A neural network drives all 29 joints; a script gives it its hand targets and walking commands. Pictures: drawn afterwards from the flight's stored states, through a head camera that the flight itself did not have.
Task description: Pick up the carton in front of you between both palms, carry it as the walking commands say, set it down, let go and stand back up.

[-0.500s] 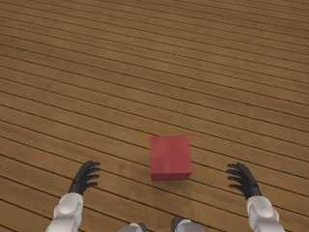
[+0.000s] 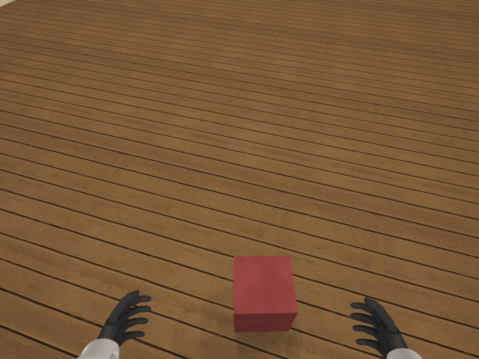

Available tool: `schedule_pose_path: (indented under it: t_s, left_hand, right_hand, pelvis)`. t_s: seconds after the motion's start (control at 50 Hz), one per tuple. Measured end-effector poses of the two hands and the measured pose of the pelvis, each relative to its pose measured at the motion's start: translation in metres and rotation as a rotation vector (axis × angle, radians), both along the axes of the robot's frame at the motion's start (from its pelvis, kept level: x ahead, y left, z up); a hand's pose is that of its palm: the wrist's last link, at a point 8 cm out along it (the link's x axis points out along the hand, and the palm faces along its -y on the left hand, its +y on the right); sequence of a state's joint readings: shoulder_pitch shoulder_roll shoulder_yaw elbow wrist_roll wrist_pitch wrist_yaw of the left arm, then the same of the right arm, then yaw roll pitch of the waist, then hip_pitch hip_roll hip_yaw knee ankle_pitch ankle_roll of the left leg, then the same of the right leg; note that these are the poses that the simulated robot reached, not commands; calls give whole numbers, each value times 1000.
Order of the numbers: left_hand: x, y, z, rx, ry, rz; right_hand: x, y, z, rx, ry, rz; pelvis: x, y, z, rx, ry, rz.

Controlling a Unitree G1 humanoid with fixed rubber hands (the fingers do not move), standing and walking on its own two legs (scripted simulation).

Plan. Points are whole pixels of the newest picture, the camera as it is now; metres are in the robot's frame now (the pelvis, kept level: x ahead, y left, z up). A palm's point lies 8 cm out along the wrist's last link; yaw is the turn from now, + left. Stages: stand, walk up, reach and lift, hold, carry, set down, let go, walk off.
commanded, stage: let go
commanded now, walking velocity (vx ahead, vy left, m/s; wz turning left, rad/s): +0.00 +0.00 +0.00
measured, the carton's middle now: (261, 295) +0.44 -0.06 -0.65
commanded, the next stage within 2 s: stand in 0.08 s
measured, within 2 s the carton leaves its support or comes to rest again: neither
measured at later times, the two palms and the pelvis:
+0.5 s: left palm (118, 347) +0.16 +0.24 -0.12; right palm out of the picture +0.12 -0.27 -0.10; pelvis +0.04 +0.00 -0.02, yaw -5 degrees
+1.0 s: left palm (118, 355) +0.15 +0.24 -0.13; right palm out of the picture +0.06 -0.27 -0.12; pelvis +0.04 +0.00 -0.02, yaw -7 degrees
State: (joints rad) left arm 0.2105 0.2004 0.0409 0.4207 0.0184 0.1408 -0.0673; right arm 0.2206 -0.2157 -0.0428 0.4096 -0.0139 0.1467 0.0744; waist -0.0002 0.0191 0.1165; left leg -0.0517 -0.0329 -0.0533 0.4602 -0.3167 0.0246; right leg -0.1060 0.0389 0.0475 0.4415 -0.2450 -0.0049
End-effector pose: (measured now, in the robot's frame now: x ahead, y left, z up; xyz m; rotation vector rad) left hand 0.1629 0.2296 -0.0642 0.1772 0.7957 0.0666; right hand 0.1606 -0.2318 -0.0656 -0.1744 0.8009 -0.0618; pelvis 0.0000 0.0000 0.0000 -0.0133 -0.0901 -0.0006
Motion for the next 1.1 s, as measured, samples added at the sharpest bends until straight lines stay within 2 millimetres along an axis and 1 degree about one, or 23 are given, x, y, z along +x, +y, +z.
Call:
schedule_pose_path:
  t_s: [0.1, 0.16, 0.22, 0.32, 0.38, 0.48, 0.56, 0.64, 0.82, 1.1]
  left_hand:
    - [-1, 0, -1, 23, 2, 6]
    - [-9, 9, -13, 80, 17, 2]
    - [-17, 15, -28, 95, 65, -1]
    - [-19, 15, -45, 92, 125, -21]
    - [-14, 13, -52, 89, 146, -30]
    - [-3, 9, -59, 85, 162, -43]
    - [3, 7, -62, 87, 170, -49]
    - [4, 7, -64, 93, 184, -52]
    - [-2, 8, -68, 109, 222, -62]
    - [-20, 9, -69, 121, 272, -75]
  right_hand:
    - [-2, -5, -2, -22, -6, -7]
    - [-8, -19, -8, -98, -4, -28]
    - [-18, -33, -14, -134, 14, -68]
    - [-29, -45, -20, -159, 52, -117]
    - [-32, -45, -24, -159, 66, -138]
    - [-37, -40, -32, -146, 94, -162]
    - [-44, -35, -39, -132, 125, -179]
    - [-54, -32, -46, -124, 157, -195]
    - [-77, -32, -54, -121, 220, -226]
    - [-112, -33, -59, -120, 293, -255]
  pelvis:
    - [1, -2, -1, 0, 12, -1]
    - [8, -3, -3, 0, 68, -14]
    - [15, -4, -5, -1, 111, -32]
    - [28, -4, -9, 0, 149, -55]
    - [35, -4, -11, 1, 161, -65]
    - [43, -3, -15, 5, 171, -80]
    - [47, -3, -17, 9, 173, -89]
    - [48, -2, -18, 14, 172, -98]
    - [45, -1, -20, 22, 160, -114]
    - [34, 0, -19, 25, 134, -131]
